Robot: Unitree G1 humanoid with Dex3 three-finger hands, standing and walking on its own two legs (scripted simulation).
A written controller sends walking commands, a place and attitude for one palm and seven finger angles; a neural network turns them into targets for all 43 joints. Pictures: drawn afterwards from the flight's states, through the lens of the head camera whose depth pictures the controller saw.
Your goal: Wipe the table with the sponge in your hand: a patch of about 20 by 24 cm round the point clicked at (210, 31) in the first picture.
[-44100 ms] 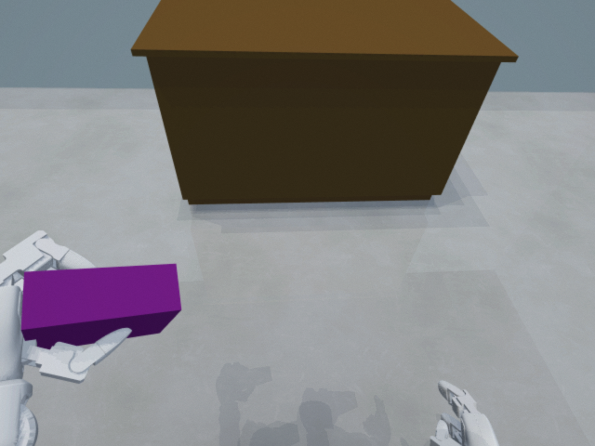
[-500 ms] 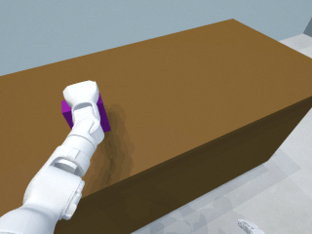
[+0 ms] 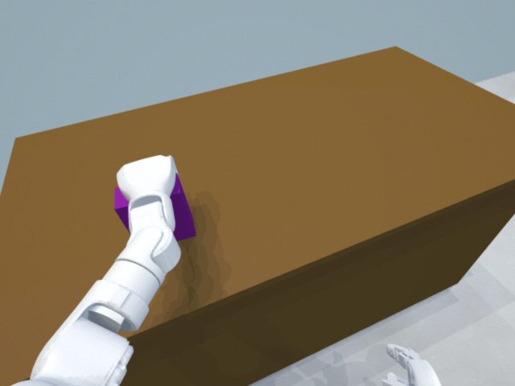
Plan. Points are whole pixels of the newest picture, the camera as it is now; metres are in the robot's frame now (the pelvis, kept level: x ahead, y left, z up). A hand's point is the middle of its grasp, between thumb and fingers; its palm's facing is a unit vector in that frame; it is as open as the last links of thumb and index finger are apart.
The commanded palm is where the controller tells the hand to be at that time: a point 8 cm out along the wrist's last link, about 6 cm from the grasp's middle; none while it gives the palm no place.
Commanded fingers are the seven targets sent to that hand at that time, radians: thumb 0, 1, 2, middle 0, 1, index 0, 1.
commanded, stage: wipe back along the third lane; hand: left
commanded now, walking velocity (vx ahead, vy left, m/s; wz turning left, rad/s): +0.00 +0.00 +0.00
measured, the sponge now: (161, 220) +0.38 +0.22 +0.05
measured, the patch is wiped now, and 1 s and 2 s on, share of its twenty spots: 0.85 0.85 0.85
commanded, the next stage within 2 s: slide back across to the middle lane in 0.66 s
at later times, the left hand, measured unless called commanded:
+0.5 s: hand (164, 227) +0.33 +0.18 +0.10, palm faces +0.05 -0.06 -1.00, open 9.4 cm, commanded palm +0.29 +0.17 +0.13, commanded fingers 0.00 0.10 1.30 -1.20 -1.60 -1.20 -1.60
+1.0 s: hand (164, 242) +0.30 +0.17 +0.10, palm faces +0.07 -0.11 -0.99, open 9.4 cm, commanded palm +0.25 +0.18 +0.15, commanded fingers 0.00 0.10 1.30 -1.20 -1.60 -1.20 -1.60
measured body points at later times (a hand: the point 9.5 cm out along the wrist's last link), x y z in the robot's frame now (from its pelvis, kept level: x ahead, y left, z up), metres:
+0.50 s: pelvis -0.03 -0.01 +0.00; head -0.06 -0.04 +0.45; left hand +0.32 +0.18 +0.15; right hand +0.21 -0.21 -0.08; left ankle -0.05 +0.11 -0.74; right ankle -0.04 -0.11 -0.74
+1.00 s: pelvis -0.04 -0.03 +0.00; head -0.07 -0.07 +0.44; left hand +0.29 +0.17 +0.16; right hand +0.20 -0.25 -0.08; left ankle -0.05 +0.11 -0.74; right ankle -0.04 -0.11 -0.74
